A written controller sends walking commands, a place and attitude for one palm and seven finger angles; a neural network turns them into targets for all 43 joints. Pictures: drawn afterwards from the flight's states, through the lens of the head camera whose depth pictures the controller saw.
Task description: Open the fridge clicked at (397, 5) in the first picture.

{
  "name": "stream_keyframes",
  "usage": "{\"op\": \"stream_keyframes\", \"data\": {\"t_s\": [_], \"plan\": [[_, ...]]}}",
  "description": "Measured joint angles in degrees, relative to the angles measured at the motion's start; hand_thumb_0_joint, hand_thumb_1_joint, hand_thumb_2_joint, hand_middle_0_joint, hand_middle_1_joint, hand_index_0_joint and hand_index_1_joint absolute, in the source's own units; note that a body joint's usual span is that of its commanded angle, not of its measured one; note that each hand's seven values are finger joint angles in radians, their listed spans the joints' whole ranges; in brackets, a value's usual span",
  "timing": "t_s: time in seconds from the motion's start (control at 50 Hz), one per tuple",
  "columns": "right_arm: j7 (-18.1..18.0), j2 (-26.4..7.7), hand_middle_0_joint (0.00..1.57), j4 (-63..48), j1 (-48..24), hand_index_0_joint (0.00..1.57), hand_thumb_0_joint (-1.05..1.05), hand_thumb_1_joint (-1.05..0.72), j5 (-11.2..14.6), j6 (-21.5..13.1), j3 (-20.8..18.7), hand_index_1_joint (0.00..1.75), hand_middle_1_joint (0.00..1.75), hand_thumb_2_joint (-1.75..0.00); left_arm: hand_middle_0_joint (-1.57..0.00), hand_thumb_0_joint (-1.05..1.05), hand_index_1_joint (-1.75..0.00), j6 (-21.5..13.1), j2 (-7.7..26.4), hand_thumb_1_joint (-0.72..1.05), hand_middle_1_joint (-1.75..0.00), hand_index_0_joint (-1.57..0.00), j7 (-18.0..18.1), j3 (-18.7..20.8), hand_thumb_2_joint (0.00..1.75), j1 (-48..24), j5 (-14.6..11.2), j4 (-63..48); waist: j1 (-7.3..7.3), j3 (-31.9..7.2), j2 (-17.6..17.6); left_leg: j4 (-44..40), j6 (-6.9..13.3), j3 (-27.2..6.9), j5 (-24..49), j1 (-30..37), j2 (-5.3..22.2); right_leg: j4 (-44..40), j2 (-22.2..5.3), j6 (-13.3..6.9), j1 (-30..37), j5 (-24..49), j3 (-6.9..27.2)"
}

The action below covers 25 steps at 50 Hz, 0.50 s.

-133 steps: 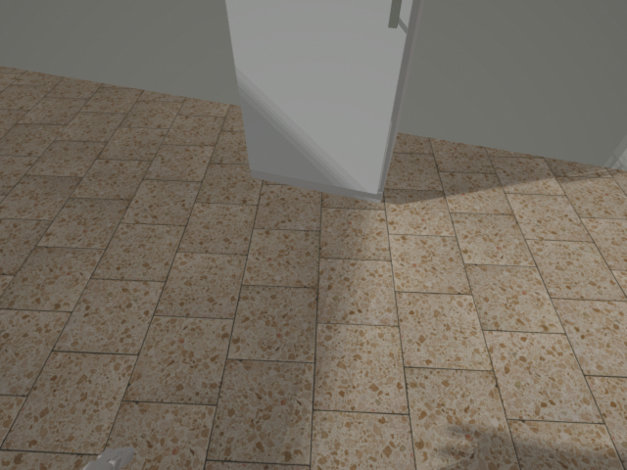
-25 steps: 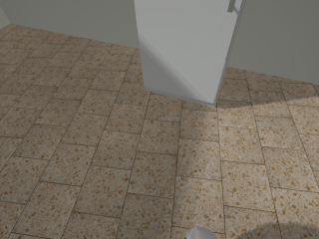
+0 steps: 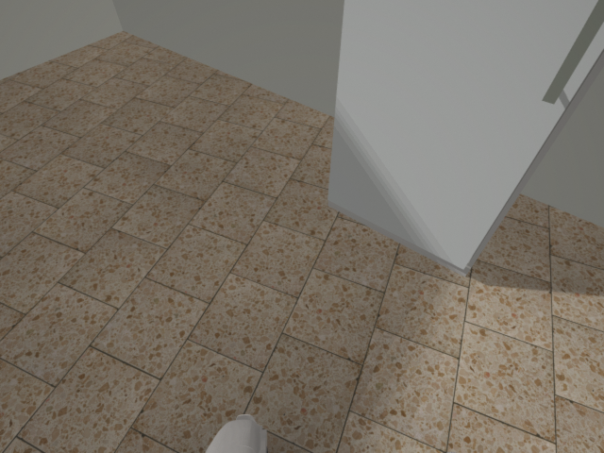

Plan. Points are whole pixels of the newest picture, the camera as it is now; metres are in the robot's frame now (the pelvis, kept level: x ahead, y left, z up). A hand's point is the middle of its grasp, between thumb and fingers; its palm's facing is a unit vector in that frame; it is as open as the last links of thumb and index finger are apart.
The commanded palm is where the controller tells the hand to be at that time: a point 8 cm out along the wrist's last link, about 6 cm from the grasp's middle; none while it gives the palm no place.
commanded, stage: walk to a spot facing it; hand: right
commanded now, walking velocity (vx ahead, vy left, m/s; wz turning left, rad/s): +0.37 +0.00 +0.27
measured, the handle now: (595, 19) +0.86 -0.47 +0.20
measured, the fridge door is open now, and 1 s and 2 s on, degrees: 0 0 0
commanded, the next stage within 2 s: turn to face it in 0.28 s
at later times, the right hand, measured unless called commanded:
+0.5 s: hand (437, 417) +0.23 -0.20 -0.20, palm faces +0.03 +0.99 -0.16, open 7.3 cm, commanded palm none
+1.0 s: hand (437, 322) +0.38 -0.21 -0.15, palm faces +0.24 +0.94 -0.25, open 7.4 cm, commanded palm none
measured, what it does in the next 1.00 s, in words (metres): walks ahead: left foot, then right foot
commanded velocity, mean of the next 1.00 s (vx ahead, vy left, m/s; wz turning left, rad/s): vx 0.11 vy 0.00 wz -0.35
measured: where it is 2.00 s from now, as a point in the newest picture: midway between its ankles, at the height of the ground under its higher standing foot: (322, 423)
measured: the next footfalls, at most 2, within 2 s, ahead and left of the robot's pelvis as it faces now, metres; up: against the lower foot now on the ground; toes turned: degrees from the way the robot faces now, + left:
left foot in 0.12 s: +0.19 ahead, +0.14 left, +0.00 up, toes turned +10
right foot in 0.48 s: +0.35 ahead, -0.10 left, +0.00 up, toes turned -8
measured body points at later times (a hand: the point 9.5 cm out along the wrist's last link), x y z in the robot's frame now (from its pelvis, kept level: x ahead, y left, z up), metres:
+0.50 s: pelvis +0.23 -0.01 -0.02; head +0.24 -0.04 +0.43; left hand +0.29 +0.24 -0.14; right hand +0.23 -0.25 -0.19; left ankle +0.15 +0.13 -0.73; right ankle +0.31 -0.10 -0.74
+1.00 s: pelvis +0.30 +0.01 -0.01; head +0.33 +0.02 +0.44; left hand +0.37 +0.24 -0.17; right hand +0.37 -0.26 -0.14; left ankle +0.34 +0.13 -0.74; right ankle +0.31 -0.10 -0.74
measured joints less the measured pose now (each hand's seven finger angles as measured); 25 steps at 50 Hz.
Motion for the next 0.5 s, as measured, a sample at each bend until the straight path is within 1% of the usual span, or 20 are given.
{"op": "stream_keyframes", "data": {"t_s": [0.04, 0.08, 0.1, 0.12, 0.14, 0.18, 0.2, 0.22, 0.24, 0.28, 0.34, 0.38, 0.44, 0.46, 0.48, 0.5], "plan": [[0.09, 0.19, 0.19, -0.19, -1.26, 0.19, 0.0, -0.91, 0.05, -0.09, 0.23, 0.29, 0.3, -0.9, -0.2, 0.0, -0.3, 0.3, -0.27, 0.91, -0.3, -0.2, -0.05, -0.19, 0.9, 1.56, 0.22, 0.73, 1.03, 0.78, -0.49, -3.39, 0.78, 0.97, -1.65, 1.96, -0.87, 0.71, -0.91, 1.06, 1.57, -2.12, -0.66], [0.15, 0.4, 0.19, -0.55, -2.23, 0.19, 0.0, -0.91, 0.08, -0.63, 0.54, 0.29, 0.3, -0.9, -0.2, 0.0, -0.3, 0.72, -0.55, 0.91, -0.3, -0.2, -0.14, -0.37, 0.9, 3.21, 0.26, 1.53, 1.67, 1.4, -1.16, -6.99, 1.93, 2.41, -3.35, 4.9, -2.37, 3.13, -2.49, 2.37, 2.48, -5.07, -1.11], [0.19, 0.41, 0.19, -0.79, -2.46, 0.19, 0.0, -0.91, 0.03, -1.3, 0.72, 0.29, 0.3, -0.9, -0.2, 0.0, -0.3, 0.96, -0.82, 0.91, -0.3, -0.2, -0.23, -0.48, 0.9, 4.16, 0.13, 2.01, 1.66, 1.58, -1.35, -9.38, 2.73, 3.25, -3.05, 7.16, -3.28, 6.34, -3.62, 2.92, 2.14, -7.08, -1.13], [0.14, 0.31, 0.19, -0.97, -2.58, 0.19, 0.0, -0.91, -0.03, -2.28, 0.82, 0.29, 0.3, -0.9, -0.2, 0.0, -0.3, 1.32, -1.24, 0.91, -0.3, -0.2, -0.44, -0.59, 0.9, 4.92, -0.16, 2.58, 1.43, 1.63, -1.13, -10.56, 3.22, 3.57, -1.23, 8.57, -3.64, 12.6, -4.96, 3.08, 0.22, -8.87, -0.82], [-0.1, 0.42, 0.2, -1.01, -2.62, 0.19, 0.0, -0.91, 0.18, -3.27, 0.85, 0.3, 0.3, -0.9, -0.2, 0.0, -0.3, 1.86, -1.47, 0.91, -0.3, -0.2, -0.6, -0.73, 0.9, 4.75, -0.49, 3.1, 1.12, 2.08, -1.19, -8.7, 3.01, 3.73, -1.61, 8.51, -4.03, 22.25, -5.93, 3.06, -3.29, -10.13, 1.5], [-0.58, 0.83, 0.2, -0.76, -1.61, 0.2, 0.0, -0.91, 0.83, -4.3, 1.06, 0.3, 0.3, -0.9, -0.2, 0.0, -0.3, 2.86, -1.53, 0.91, -0.3, -0.2, -0.74, -0.65, 0.9, 3.3, -0.92, 3.41, 0.63, 2.58, -1.19, -7.11, 2.57, 3.68, -4.48, 9.98, -4.76, 40.91, -5.6, 2.53, -11.39, -9.72, 7.44], [-0.85, 1.1, 0.2, -0.35, -0.72, 0.2, 0.0, -0.91, 0.99, -4.41, 1.2, 0.3, 0.3, -0.9, -0.2, 0.0, -0.3, 3.16, -1.4, 0.91, -0.3, -0.2, -0.73, -0.47, 0.9, 2.24, -0.93, 3.14, 0.45, 2.53, -1.3, -8.0, 2.35, 3.67, -5.26, 11.46, -5.2, 46.8, -5.51, 2.4, -15.07, -7.78, 9.37], [-1.15, 1.38, 0.2, 0.25, 0.36, 0.2, 0.0, -0.91, 1.05, -4.44, 1.34, 0.3, 0.3, -0.9, -0.2, 0.01, -0.3, 3.36, -1.19, 0.91, -0.3, -0.2, -0.71, -0.29, 0.9, 0.99, -0.8, 2.62, 0.31, 2.29, -1.46, -9.55, 2.01, 3.62, -5.4, 13.04, -5.65, 49.88, -5.72, 2.4, -18.36, -5.71, 10.6], [-1.64, 1.61, 0.2, 0.78, 1.55, 0.2, 0.0, -0.91, 1.34, -4.6, 0.98, 0.3, 0.3, -0.9, -0.2, 0.01, -0.3, 3.45, -0.98, 0.91, -0.3, -0.2, -0.67, -0.12, 0.9, -0.33, -0.64, 1.86, 0.21, 1.87, -1.6, -11.35, 1.56, 3.56, -5.08, 14.52, -6.04, 50.68, -6.12, 2.55, -21.3, -4.04, 11.42], [-2.68, 0.84, 0.2, 1.53, 3.46, 0.2, -0.02, -0.95, 1.34, -4.96, -0.07, 0.3, 0.3, -0.9, -0.2, 0.01, -0.3, 3.4, -0.75, 0.91, -0.3, -0.2, -0.65, 0.23, 0.9, -2.9, -0.41, -0.03, 0.03, 0.82, -1.77, -14.54, 1.47, 3.59, -4.78, 17.14, -6.6, 47.74, -7.02, 3.05, -25.9, -1.91, 12.26], [-2.6, -0.55, 0.2, 3.36, 5.95, 0.2, -0.03, -0.95, 0.79, -4.32, 0.17, 0.3, 0.3, -0.9, -0.2, 0.0, -0.3, 3.25, -0.42, 0.91, -0.3, -0.2, -0.96, 0.51, 0.9, -6.67, -0.33, -2.87, -0.31, -0.68, -1.68, -17.46, 0.92, 3.43, -5.34, 20.24, -6.71, 37.81, -7.95, 3.8, -29.14, 1.02, 11.85], [-2.33, -0.96, 0.2, 4.5, 7.35, 0.2, -0.02, -0.95, 0.58, -3.94, 0.41, 0.3, 0.3, -0.9, -0.2, 0.01, -0.3, 3.09, 0.29, 0.93, -0.3, -0.2, -0.86, 0.8, 0.9, -8.83, -0.21, -4.0, -0.98, -1.17, -1.54, -17.99, 0.14, 3.25, -6.51, 22.13, -6.48, 30.18, -7.78, 3.87, -28.87, 2.41, 11.42], [-2.01, -1.13, 0.2, 5.74, 9.39, 0.2, -0.01, -0.93, 0.61, -3.35, 0.65, 0.3, 0.3, -0.9, -0.2, 0.01, -0.3, 2.3, 1.75, 0.94, -0.3, -0.2, -1.33, 0.83, 0.9, -10.81, -0.4, -5.17, -2.09, -1.37, -1.24, -16.6, -1.52, 3.24, -9.74, 24.88, -5.76, 20.31, -6.6, 3.59, -25.72, 5.22, 10.48], [-1.96, -1.1, 0.2, 6.04, 10.12, 0.2, -0.01, -0.93, 0.68, -3.09, 0.73, 0.3, 0.3, -0.9, -0.2, 0.01, -0.3, 1.94, 2.26, 0.94, -0.3, -0.2, -1.44, 0.76, 0.9, -11.02, -0.41, -5.52, -2.3, -1.47, -1.24, -15.18, -2.2, 3.41, -11.39, 25.55, -5.39, 17.05, -5.98, 3.42, -23.94, 6.76, 10.07], [-1.94, -1.24, 0.2, 6.28, 10.72, 0.2, -0.01, -0.93, 0.79, -2.75, 0.75, 0.3, 0.3, -0.9, -0.2, 0.01, -0.3, 1.51, 2.5, 0.93, -0.3, -0.2, -1.41, 0.71, 0.9, -11.25, -0.31, -5.73, -2.4, -1.52, -0.7, -12.35, -2.49, 3.45, -13.52, 25.41, -4.49, 16.14, -5.11, 2.27, -22.96, 7.81, 9.81], [-1.99, -1.49, 0.2, 6.58, 10.85, 0.2, -0.01, -0.92, 1.03, -2.25, 0.7, 0.3, 0.3, -0.9, -0.2, 0.01, -0.3, 1.26, 2.39, 0.93, -0.3, -0.2, -1.3, 0.55, 0.9, -11.61, -0.15, -5.86, -2.62, -1.37, 0.33, -7.1, -2.33, 2.95, -16.34, 24.0, -3.48, 17.73, -4.17, 0.68, -22.91, 6.73, 9.33]]}}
